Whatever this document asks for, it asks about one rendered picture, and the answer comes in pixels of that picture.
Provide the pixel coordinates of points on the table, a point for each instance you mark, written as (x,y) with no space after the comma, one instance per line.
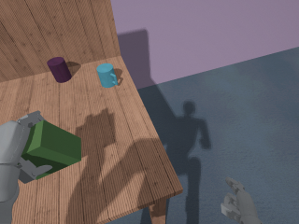
(124,166)

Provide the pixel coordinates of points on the sponge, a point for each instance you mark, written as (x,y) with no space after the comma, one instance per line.
(48,144)

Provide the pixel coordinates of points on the robot left forearm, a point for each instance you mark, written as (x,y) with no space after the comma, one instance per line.
(9,191)

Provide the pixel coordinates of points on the robot left hand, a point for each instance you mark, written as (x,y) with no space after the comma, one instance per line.
(13,139)

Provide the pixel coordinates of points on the robot right hand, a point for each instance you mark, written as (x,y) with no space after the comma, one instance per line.
(239,206)

